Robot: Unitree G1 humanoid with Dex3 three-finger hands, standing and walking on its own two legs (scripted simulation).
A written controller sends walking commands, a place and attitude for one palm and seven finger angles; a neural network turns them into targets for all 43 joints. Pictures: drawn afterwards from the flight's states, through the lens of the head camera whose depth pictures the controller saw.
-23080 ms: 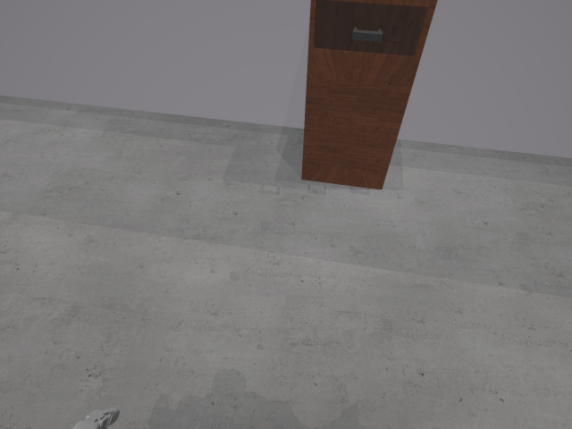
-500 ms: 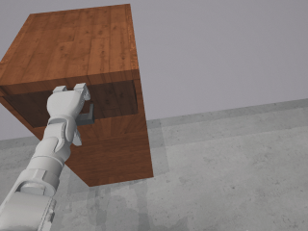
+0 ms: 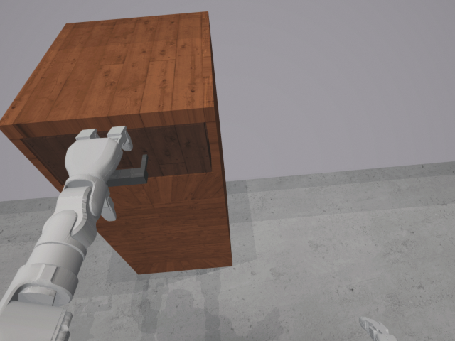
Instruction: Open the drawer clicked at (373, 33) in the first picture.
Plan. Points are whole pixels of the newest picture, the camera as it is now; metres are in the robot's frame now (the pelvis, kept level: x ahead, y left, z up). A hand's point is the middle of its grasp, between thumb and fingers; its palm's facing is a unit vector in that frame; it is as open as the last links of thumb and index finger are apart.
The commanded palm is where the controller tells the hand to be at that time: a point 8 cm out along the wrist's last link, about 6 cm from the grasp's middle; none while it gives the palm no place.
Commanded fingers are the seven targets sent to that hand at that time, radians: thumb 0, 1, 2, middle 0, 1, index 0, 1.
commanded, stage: re-aim the fingers above the handle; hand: left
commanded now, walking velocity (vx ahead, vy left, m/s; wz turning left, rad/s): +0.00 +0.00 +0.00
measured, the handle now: (124, 169) +0.45 +0.26 +0.01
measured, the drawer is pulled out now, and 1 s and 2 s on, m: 0.00 0.00 0.00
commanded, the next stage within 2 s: lower the fingers behind the handle in 1.78 s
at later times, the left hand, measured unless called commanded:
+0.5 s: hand (98, 175) +0.39 +0.27 +0.07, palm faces -0.02 +0.01 -1.00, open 13.8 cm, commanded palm +0.37 +0.26 +0.13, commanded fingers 0.00 -0.50 0.30 -0.30 -1.20 -0.30 -1.20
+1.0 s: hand (104, 171) +0.40 +0.27 +0.07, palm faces -0.03 +0.01 -1.00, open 13.8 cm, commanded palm +0.38 +0.26 +0.13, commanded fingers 0.00 -0.50 0.30 -0.30 -1.20 -0.30 -1.20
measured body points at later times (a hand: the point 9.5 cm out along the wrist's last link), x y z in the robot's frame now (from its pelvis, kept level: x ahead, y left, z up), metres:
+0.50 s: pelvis -0.02 +0.01 +0.00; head +0.02 -0.02 +0.45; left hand +0.39 +0.27 +0.12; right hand +0.07 -0.26 -0.13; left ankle -0.03 +0.13 -0.72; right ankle -0.04 -0.10 -0.72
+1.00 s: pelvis -0.02 +0.01 +0.00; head +0.02 -0.02 +0.45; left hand +0.40 +0.26 +0.12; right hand +0.07 -0.24 -0.14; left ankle -0.03 +0.13 -0.72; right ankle -0.04 -0.10 -0.72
